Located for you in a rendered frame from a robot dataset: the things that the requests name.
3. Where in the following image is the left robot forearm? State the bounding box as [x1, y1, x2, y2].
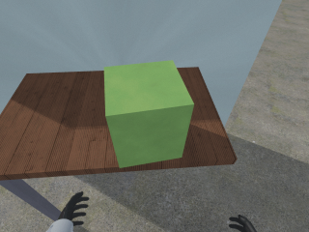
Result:
[46, 218, 73, 232]

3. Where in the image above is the robot left hand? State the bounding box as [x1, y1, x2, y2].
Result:
[58, 191, 90, 226]

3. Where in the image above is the table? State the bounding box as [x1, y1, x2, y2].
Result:
[0, 67, 238, 221]

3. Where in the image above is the robot right hand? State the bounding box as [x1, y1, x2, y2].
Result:
[229, 215, 257, 232]

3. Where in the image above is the carton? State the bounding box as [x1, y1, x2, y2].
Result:
[103, 60, 194, 168]

